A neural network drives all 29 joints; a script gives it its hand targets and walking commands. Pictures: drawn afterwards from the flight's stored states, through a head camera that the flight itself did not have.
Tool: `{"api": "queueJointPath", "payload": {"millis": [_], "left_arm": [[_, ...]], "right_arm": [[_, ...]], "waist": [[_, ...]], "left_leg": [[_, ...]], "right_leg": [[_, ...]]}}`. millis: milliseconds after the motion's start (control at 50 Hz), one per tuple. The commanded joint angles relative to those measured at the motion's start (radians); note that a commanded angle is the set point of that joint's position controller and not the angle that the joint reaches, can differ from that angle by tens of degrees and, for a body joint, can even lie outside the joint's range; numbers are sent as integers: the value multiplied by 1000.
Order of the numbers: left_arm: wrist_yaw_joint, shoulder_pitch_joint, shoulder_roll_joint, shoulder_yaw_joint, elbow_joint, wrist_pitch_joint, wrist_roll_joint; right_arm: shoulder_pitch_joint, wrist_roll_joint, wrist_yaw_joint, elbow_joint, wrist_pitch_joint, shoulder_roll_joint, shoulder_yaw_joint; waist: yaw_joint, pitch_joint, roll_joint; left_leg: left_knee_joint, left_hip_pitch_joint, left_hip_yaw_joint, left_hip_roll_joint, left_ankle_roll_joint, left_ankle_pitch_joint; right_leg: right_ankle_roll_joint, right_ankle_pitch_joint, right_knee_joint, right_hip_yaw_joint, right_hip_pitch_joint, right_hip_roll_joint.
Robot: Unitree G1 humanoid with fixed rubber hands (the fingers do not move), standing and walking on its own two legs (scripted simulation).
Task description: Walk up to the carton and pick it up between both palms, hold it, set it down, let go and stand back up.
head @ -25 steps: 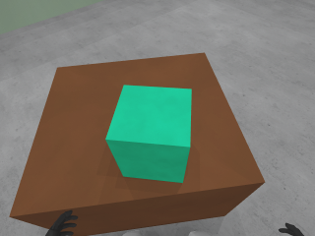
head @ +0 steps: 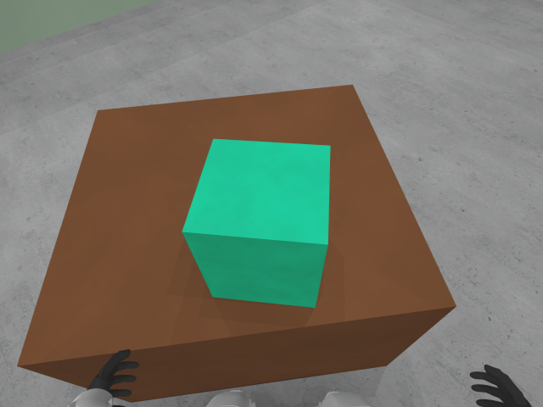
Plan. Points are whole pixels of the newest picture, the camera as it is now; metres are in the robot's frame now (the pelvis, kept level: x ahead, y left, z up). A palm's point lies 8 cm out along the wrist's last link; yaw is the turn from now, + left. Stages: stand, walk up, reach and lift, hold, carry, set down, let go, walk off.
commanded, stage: reach and lift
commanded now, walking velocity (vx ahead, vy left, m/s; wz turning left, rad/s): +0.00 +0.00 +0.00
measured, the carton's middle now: (266, 227) +0.43 +0.05 -0.06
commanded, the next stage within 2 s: none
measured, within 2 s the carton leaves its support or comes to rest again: neither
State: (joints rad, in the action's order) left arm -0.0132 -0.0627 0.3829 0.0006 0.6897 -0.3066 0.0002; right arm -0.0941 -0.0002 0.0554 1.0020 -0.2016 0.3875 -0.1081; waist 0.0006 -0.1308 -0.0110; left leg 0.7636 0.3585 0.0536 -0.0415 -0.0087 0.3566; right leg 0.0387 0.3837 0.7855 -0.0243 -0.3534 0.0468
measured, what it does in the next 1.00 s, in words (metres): shifts its weight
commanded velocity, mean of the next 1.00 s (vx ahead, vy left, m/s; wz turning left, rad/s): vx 0.00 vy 0.00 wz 0.00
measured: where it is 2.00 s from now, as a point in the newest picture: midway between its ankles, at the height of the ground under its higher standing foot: outside the picture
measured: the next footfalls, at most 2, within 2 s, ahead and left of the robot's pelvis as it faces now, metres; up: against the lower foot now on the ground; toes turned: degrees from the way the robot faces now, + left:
none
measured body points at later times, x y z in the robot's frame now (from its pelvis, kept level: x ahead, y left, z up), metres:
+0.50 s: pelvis -0.01 +0.01 +0.01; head +0.03 +0.02 +0.45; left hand +0.16 +0.27 -0.09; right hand +0.14 -0.27 -0.08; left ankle +0.03 +0.13 -0.71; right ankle +0.02 -0.10 -0.71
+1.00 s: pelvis -0.04 +0.05 +0.01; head -0.03 +0.08 +0.45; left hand +0.18 +0.29 -0.05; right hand +0.14 -0.20 -0.04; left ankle +0.03 +0.13 -0.71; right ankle +0.02 -0.09 -0.71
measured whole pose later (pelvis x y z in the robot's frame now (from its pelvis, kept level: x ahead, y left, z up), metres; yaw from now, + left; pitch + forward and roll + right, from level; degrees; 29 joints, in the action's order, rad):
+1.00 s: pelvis -0.04 +0.05 +0.01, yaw +1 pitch -5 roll -2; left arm -0.02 -0.10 0.29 0.02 0.46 -0.02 0.00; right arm -0.19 0.00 0.01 0.67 -0.33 0.18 -0.11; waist 0.00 -0.11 -0.06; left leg 0.71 0.35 0.05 0.00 0.04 0.29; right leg 0.02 0.28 0.68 -0.02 -0.31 0.00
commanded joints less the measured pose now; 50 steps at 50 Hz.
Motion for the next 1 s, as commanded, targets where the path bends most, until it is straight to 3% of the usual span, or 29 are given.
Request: {"api": "queueJointPath", "payload": {"millis": [0, 100, 160, 300, 360, 480, 560, 620, 720, 800, 840, 860, 880, 900, 940, 980], "left_arm": [[1, 151, 117, -76, -295, -95, 91], [21, 72, 126, -131, -258, -51, 104], [26, 41, 127, -159, -249, -22, 107], [22, 15, 102, -165, -288, 79, 57], [18, 6, 99, -154, -310, 130, 26], [9, 22, 94, -97, -294, 212, -41], [22, 70, 105, -71, -310, 238, -79], [32, 95, 102, -60, -341, 250, -96], [44, 113, 77, -33, -386, 269, -91], [31, 109, 36, 22, -440, 286, -81], [11, 91, -4, 69, -444, 301, -75], [-4, 86, -23, 92, -427, 315, -68], [-21, 74, -54, 125, -380, 327, -60], [-37, 73, -73, 136, -323, 344, -54], [-50, 50, -90, 115, -283, 392, -48], [-59, 59, -85, 140, -285, 428, -79]], "right_arm": [[56, -86, -1, -124, -68, 140, -131], [-24, -34, -38, -204, -73, 76, -72], [-44, -9, -51, -233, -80, 53, -40], [-66, 6, -66, -282, -123, 0, -15], [-79, 3, -67, -302, -144, -21, -19], [-72, -24, -68, -337, -163, -70, -40], [-81, -6, -89, -416, -166, -117, -11], [-83, 11, -104, -461, -163, -132, 4], [-78, 47, -114, -502, -150, -163, 23], [-59, 71, -99, -507, -154, -154, 0], [-47, 79, -81, -491, -161, -118, -27], [-23, 73, -68, -475, -166, -85, -50], [12, 60, -52, -451, -167, -47, -79], [57, 51, -36, -427, -168, -17, -93], [68, 73, -31, -400, -194, -19, -81], [68, 88, -24, -399, -209, -32, -90]], "waist": [[41, 154, -122], [13, 211, -158], [-5, 248, -139], [-4, 283, -105], [-5, 296, -83], [9, 260, -63], [20, 229, -144], [25, 198, -156], [27, 165, -112], [35, 180, -39], [45, 182, 46], [45, 175, 124], [42, 169, 222], [27, 185, 304], [31, 202, 270], [46, 204, 227]], "left_leg": [[-69, -186, 34, 4, 9, -37], [-112, -189, 16, 45, 22, -129], [-152, -150, 10, 59, 22, -163], [-211, -185, 4, 61, 15, -233], [-225, -217, 9, 58, 15, -229], [-256, -293, 26, 48, 24, -124], [-143, -488, 5, 92, 19, -80], [-83, -667, -24, 107, 8, -88], [-36, -826, -56, 107, -1, -78], [-44, -863, -123, 82, -18, 38], [-132, -734, -176, 19, -14, 189], [-246, -523, -192, -30, -2, 327], [-433, -208, -202, -94, 21, 498], [-580, 69, -202, -146, 49, 589], [-602, 200, -193, -149, 55, 551], [-582, 133, -193, -135, 28, 515]], "right_leg": [[-2, -147, -178, 72, -162, -54], [-42, -401, -211, 7, -14, -63], [-54, -523, -215, -16, 91, -77], [-61, -604, -243, -7, 142, -76], [-53, -534, -261, 0, 132, -68], [-19, -201, -339, 1, 29, -52], [48, 45, -417, -39, -252, -140], [90, 214, -485, -57, -447, -191], [135, 324, -518, -47, -607, -211], [154, 315, -485, -14, -633, -192], [129, 202, -403, 34, -503, -135], [91, 86, -323, 68, -293, -72], [23, -71, -220, 112, 44, 20], [-32, -175, -155, 119, 351, 79], [-51, -251, -144, 90, 504, 76], [-47, -226, -173, 80, 453, 56]]}}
